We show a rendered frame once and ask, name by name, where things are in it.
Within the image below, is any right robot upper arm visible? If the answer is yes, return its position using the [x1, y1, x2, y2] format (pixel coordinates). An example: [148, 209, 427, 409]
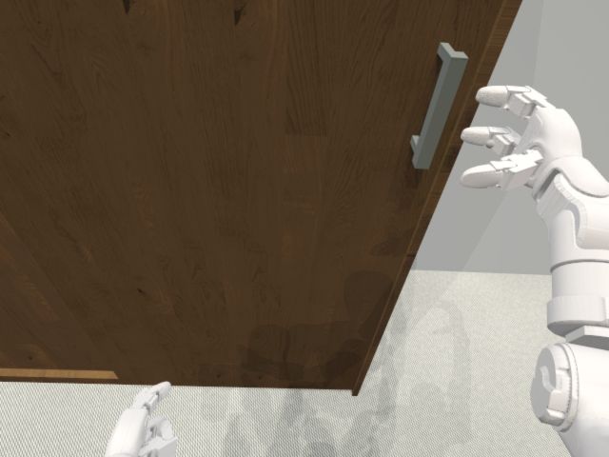
[530, 343, 609, 457]

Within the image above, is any left robot hand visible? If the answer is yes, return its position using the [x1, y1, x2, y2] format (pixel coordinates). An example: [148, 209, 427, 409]
[104, 382, 178, 457]

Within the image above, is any wardrobe door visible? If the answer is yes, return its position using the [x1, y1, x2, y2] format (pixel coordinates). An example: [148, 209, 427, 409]
[0, 0, 503, 390]
[0, 211, 113, 371]

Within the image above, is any handle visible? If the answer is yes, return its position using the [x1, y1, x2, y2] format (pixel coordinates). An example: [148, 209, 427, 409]
[410, 43, 469, 169]

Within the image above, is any right robot forearm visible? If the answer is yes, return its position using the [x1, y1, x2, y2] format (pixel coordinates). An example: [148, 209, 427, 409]
[531, 156, 609, 350]

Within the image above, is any right robot hand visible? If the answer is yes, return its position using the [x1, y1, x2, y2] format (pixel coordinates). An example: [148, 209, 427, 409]
[461, 86, 582, 191]

